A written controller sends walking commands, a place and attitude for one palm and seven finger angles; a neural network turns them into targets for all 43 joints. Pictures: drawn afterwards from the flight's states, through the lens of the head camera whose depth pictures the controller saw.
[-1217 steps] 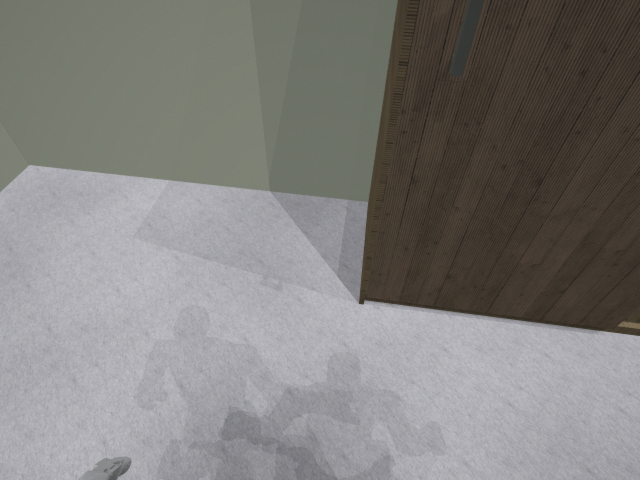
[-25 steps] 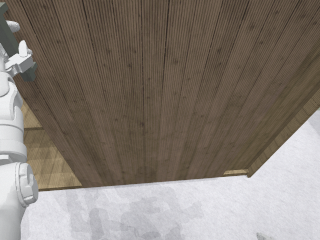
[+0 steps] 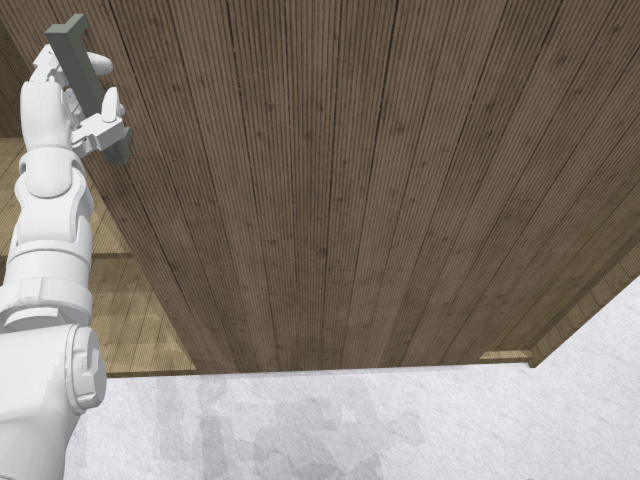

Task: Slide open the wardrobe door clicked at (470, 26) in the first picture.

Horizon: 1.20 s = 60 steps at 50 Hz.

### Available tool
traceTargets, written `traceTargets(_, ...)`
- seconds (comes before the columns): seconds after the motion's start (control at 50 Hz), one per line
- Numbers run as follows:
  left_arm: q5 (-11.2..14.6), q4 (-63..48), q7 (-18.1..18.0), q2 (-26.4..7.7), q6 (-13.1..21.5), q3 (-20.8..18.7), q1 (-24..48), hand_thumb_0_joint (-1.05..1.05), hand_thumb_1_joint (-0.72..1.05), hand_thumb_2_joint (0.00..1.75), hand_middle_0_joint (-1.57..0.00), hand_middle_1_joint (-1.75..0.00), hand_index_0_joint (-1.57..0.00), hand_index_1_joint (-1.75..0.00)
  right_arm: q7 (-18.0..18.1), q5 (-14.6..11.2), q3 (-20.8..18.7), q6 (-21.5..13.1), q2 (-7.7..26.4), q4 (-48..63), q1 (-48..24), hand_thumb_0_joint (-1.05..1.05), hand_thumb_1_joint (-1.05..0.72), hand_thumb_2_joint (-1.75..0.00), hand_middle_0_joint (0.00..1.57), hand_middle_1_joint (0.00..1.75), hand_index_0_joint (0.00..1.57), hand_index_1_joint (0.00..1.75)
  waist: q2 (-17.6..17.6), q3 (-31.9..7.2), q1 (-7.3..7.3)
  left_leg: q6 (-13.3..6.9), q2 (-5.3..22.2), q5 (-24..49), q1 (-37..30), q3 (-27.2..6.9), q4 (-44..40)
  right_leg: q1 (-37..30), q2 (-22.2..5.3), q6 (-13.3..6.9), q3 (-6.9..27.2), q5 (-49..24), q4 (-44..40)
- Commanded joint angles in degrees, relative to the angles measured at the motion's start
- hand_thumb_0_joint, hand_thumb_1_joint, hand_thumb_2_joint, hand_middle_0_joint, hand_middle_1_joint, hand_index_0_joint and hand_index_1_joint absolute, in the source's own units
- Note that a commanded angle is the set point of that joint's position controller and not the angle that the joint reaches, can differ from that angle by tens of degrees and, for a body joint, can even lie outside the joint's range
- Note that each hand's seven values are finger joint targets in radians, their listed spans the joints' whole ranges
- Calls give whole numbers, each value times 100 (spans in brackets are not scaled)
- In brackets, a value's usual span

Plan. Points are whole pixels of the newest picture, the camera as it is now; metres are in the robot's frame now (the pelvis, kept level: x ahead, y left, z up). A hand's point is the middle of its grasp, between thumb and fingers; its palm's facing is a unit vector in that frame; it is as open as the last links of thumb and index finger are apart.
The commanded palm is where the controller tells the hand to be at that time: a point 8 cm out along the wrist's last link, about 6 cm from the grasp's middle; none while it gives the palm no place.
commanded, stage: stop walking and hold the door there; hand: left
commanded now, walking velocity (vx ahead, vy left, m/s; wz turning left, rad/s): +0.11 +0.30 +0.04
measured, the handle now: (99, 93) +0.49 +0.28 +0.23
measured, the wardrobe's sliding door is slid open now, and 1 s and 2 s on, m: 0.64 0.64 0.64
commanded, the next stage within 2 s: loosen the grip on the handle in 1.46 s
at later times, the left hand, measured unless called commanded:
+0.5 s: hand (107, 124) +0.45 +0.26 +0.22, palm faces +0.23 -0.94 -0.25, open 5.8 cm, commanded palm +0.42 +0.32 +0.20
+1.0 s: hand (107, 131) +0.44 +0.26 +0.21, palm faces +0.07 -0.98 -0.16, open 6.4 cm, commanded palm +0.42 +0.30 +0.20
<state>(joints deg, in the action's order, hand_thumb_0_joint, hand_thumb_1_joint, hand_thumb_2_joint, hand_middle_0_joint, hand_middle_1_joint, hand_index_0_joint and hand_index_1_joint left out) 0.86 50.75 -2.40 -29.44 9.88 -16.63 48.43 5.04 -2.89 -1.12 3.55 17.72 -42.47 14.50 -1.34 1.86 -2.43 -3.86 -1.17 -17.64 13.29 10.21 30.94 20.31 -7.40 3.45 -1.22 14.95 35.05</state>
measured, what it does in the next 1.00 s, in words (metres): steps to the left: right foot, then left foot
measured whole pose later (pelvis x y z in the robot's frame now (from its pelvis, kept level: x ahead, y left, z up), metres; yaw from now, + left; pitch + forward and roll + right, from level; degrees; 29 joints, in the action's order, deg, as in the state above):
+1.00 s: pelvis -0.04 +0.13 -0.01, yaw +1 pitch -1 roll -2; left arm 4.4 29.2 -3.5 -15.8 5.0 -4.4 55.4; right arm 1.6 -1.8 3.8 -4.4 7.6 -40.3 4.4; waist 4.2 15.0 1.8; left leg 2.2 10.6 -9.9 25.6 5.9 37.6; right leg 16.7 1.5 -1.4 -5.7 18.5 37.3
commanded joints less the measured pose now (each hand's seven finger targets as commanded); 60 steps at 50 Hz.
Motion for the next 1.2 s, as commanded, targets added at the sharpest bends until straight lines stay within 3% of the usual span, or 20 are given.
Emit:
traceTargets(0.0, -42, -1156, -94, -1060, 480, 84, 2183, 0, 90, 90, -45, -140, -45, -140, -84, 78, -211, -356, 768, 765, -197, 0, -90, -90, 20, 30, 20, 30, 1449, -1221, 185, -542, 1983, 3957, -1253, -1848, -1055, 1034, 348, -126, -342, 1764, 2219)
traceTargets(0.04, 139, -1442, -61, -605, 478, 428, 2319, 0, 90, 90, -45, -140, -45, -140, -110, -37, -216, -404, 751, 775, -221, 0, -90, -90, 20, 30, 20, 30, 1005, -1339, 147, -566, 1756, 4242, -1568, -1464, -703, 1119, 382, -73, -504, 1604, 2170)
traceTargets(0.18, 148, -1544, -120, -1090, 446, -53, 1903, 0, 90, 90, -45, -140, -45, -140, -229, -32, -115, -530, 607, 799, -554, 0, -90, -90, 20, 30, 20, 30, 827, -1635, 444, -231, 1237, 3191, -821, -847, 13, -1021, 276, -113, -897, 124, -594)
traceTargets(0.2, 119, -1586, -133, -1138, 457, -90, 1811, 0, 90, 90, -45, -140, -45, -140, -247, -32, -110, -523, 569, 824, -579, 0, -90, -90, 20, 30, 20, 30, 171, -1856, 558, -18, 1045, 2337, 258, -691, 906, -2400, -299, -391, -357, -743, -1284)
traceTargets(0.22, 44, -1463, -164, -1623, 426, -402, 1751, 0, 90, 90, -45, -140, -45, -140, -237, 13, -192, -460, 514, 871, -528, 0, -90, -90, 20, 30, 20, 30, -1761, -1827, 524, 416, 264, -641, 2175, -364, 2643, -3683, -1998, -1122, 2141, -2528, -1606)
traceTargets(0.24, 129, -965, -218, -1852, 171, -680, 1055, 0, 90, 90, -45, -140, -45, -140, -244, 102, -330, -433, 850, 848, -335, 0, -90, -90, 20, 30, 20, 30, -1592, -1713, 536, 615, 143, -1718, 2767, -1303, 3847, -3398, -3043, -1614, 3244, -3597, -1724)
traceTargets(0.26, 137, -1139, -216, -1783, -1, -621, 1293, 0, 90, 90, -45, -140, -45, -140, -264, 141, -317, -453, 842, 792, -342, 0, -90, -90, 20, 30, 20, 30, -1010, -1423, 414, 678, 482, -1344, 2714, -1873, 4113, -3011, -3071, -1595, 2524, -3330, -1621)
traceTargets(0.34, 97, -1903, -126, -1929, 184, -801, 1854, 0, 90, 90, -45, -140, -45, -140, -246, 89, -38, -584, 426, 717, -602, 0, -90, -90, 20, 30, 20, 30, -1086, -1276, 262, 737, 410, -319, 2701, -1207, 4196, -2463, -1682, -689, 336, -2498, -1377)
traceTargets(0.56, 78, -3294, -101, -607, 299, 62, 2705, 0, 90, 90, -45, -140, -45, -140, -148, 168, -152, -535, 147, 932, -1010, 0, -90, -90, 20, 30, 20, 30, -1999, -1505, 394, 755, 188, -111, 272, 180, 506, -1549, -1580, -502, -561, -2580, -552)
traceTargets(0.6, 137, -3532, -45, 55, 327, 458, 2733, 0, 90, 90, -45, -140, -45, -140, -103, 96, -269, -520, 375, 900, -907, 0, -90, -90, 20, 30, 20, 30, -545, -1703, 123, 812, 339, 989, -1161, 235, -447, -587, -792, -300, -1044, -1246, 565)
traceTargets(0.64, 207, -4332, 43, 774, 469, 1160, 2948, 0, 90, 90, -45, -140, -45, -140, -120, 86, -371, -597, 740, 1063, -711, 0, -90, -90, 20, 30, 20, 30, 2151, -2219, 16, -157, 2276, 3315, -1922, -2645, -912, 910, 373, -89, -507, 2495, 3150)
traceTargets(0.68, 188, -3785, 172, 1815, 381, 1967, 3322, 0, 90, 90, -45, -140, -45, -140, -274, -30, -370, -726, 501, 1033, -822, 0, -90, -90, 20, 30, 20, 30, 380, -1923, 39, -539, 2534, 1945, -994, -2625, -1067, 777, 249, -228, 168, 1707, 3412)
traceTargets(0.7, 222, -3893, 121, 1579, 306, 1793, 3021, 0, 90, 90, -45, -140, -45, -140, -212, 0, -276, -762, 413, 892, -889, 0, -90, -90, 20, 30, 20, 30, 1338, -2163, 44, -469, 2474, 779, -1048, -2615, -1189, 925, 209, -183, 273, 1514, 3465)
traceTargets(0.74, 118, -4343, 1, 959, 254, 1469, 3576, 0, 90, 90, -45, -140, -45, -140, -170, 76, -215, -818, 330, 798, -890, 0, -90, -90, 20, 30, 20, 30, 1396, -2165, 106, -446, 2415, 1414, -1297, -2191, -822, 1000, 12, -200, 338, 944, 2928)
traceTargets(0.82, 235, -4109, 52, 1315, 137, 1768, 3705, 0, 90, 90, -45, -140, -45, -140, -217, 128, -114, -979, 229, 782, -735, 0, -90, -90, 20, 30, 20, 30, 1223, -2330, 78, -490, 2571, 3650, -1631, -1830, -324, 482, 286, -196, 140, 966, 1460)
traceTargets(0.92, 247, -3765, 11, 803, 88, 1278, 3584, 0, 90, 90, -45, -140, -45, -140, -229, 121, -29, -1016, 242, 806, -839, 0, -90, -90, 20, 30, 20, 30, 879, -2517, 219, -141, 2104, 3076, -1060, -1480, 342, -1123, 585, -272, -107, -84, -644)
traceTargets(1.0, 266, -3061, -8, 297, -13, 815, 3247, 0, 90, 90, -45, -140, -45, -140, -156, 24, 18, -1048, 36, 971, -918, 0, -90, -90, 20, 30, 20, 30, -1925, -2005, 306, 546, 464, -808, 1129, -797, 2020, -2218, -781, -953, 1135, -3469, -742)
traceTargets(1.1, 285, -3055, -71, 223, 67, 550, 3295, 0, 90, 90, -45, -140, -45, -140, 13, 95, 97, -1086, 44, 824, -798, 0, -90, -90, 20, 30, 20, 30, -983, -2244, 321, 522, 334, -152, 616, -590, 275, -2805, -598, -844, 445, -4691, -9)
traceTargets(1.14, 347, -3133, -59, 464, 92, 847, 3357, 0, 90, 90, -45, -140, -45, -140, 30, 63, 25, -1052, 195, 756, -763, 0, -90, -90, 20, 30, 20, 30, -182, -2358, 225, 343, 802, 2659, -756, -803, -377, -1940, -315, -456, 150, -3837, 229)
traceTargets(1.18, 384, -3137, -7, 921, 124, 1148, 3336, 0, 90, 90, -45, -140, -45, -140, -122, 36, -35, -1015, 365, 854, -633, 0, -90, -90, 20, 30, 20, 30, 771, -2556, 274, -122, 1731, 5154, -1736, -1802, 88, -890, 409, -199, 116, -1056, 83)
